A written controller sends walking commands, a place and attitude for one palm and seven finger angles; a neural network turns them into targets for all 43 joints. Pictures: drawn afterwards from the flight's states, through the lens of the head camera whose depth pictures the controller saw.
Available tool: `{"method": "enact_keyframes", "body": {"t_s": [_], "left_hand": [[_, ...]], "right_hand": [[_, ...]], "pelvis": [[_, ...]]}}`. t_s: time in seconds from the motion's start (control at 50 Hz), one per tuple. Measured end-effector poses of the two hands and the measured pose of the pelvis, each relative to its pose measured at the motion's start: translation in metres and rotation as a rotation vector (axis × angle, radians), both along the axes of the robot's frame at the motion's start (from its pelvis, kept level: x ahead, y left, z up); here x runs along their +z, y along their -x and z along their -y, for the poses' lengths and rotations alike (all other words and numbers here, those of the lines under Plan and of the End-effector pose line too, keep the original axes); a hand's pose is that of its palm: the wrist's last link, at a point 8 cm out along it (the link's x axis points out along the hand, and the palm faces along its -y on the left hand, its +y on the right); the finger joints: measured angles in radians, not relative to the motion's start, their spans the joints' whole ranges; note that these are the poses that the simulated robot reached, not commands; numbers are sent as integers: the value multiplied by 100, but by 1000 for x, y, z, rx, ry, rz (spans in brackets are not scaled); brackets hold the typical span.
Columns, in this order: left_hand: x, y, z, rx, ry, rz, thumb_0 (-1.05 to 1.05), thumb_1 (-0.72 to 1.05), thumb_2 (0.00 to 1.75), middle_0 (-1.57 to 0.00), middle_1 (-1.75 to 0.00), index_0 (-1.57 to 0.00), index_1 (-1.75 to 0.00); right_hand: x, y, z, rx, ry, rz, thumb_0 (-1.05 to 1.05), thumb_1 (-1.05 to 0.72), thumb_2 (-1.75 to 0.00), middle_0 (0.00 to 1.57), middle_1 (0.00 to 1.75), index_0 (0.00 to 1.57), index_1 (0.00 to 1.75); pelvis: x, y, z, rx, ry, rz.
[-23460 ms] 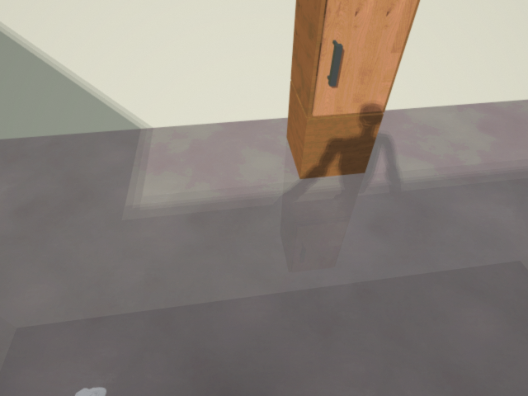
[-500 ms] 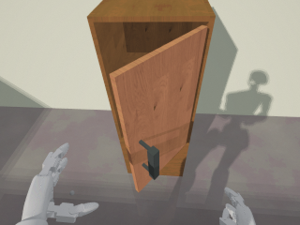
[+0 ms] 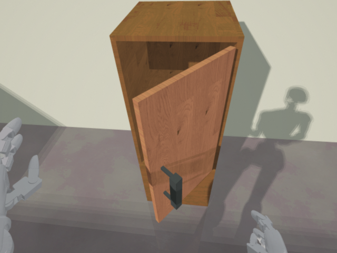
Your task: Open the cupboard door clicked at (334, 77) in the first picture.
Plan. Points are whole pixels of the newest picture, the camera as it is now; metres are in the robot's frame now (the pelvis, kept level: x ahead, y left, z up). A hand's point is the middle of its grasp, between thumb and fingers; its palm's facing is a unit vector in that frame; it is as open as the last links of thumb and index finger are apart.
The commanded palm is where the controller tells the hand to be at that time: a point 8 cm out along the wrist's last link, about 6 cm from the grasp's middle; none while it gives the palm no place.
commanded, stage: draw the hand back to the body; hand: left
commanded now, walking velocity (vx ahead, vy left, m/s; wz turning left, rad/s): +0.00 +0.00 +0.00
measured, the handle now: (170, 187) +0.34 +0.05 -0.09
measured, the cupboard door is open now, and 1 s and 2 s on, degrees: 51 51 51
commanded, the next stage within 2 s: step back with the hand held close in 0.30 s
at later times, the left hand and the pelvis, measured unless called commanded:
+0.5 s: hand (40, 179) +0.18 +0.26 +0.16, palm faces +0.47 -0.77 -0.42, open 7.4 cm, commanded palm +0.13 +0.29 +0.17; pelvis -0.01 -0.01 +0.00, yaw +0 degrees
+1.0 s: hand (22, 207) +0.14 +0.27 +0.15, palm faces +0.39 -0.77 -0.51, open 7.4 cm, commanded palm +0.08 +0.31 +0.17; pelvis -0.07 +0.01 -0.01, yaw -1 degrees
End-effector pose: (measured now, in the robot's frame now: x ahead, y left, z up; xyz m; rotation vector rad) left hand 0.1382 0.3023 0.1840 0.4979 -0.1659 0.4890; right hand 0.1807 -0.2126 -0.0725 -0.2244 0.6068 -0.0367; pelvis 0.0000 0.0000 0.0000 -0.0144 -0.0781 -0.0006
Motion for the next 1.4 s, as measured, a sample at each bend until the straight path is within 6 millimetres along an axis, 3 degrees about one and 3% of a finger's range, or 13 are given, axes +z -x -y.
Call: {"method": "enact_keyframes", "body": {"t_s": [0.2,0.52,0.64,0.78,1.18,1.4], "left_hand": [[-18,-1,11,-24,57,-61,2,87,89,-21,-30,-21,-31],[-2,-3,5,-20,-16,-6,2,89,90,-21,-30,-21,-31],[-8,-3,8,-82,-49,-78,2,89,90,-21,-30,-21,-31],[-10,10,3,-116,-84,-108,2,89,90,-21,-30,-21,-31],[-13,63,-11,-90,-135,25,2,89,90,-21,-30,-21,-31],[-17,69,-16,-145,-116,51,2,88,90,-21,-30,-21,-31]], "right_hand": [[-2,10,10,-24,12,-32,1,-90,-90,20,30,20,30],[-2,18,13,-32,6,-49,1,-90,-90,20,30,20,30],[-3,29,22,-92,28,-86,1,-90,-90,20,30,20,30],[-4,49,28,-152,54,-120,1,-90,-90,20,30,20,30],[-9,105,11,-109,83,-102,1,-90,-90,20,30,20,30],[-10,130,11,-143,121,-141,1,-90,-90,20,30,20,30]], "pelvis": [[2,3,4,-7,-2,9],[3,12,7,0,5,-14],[3,20,0,-9,1,-65],[1,34,-7,-16,-8,-76],[-15,84,-13,-3,-3,-60],[-16,101,-22,3,20,-76]]}}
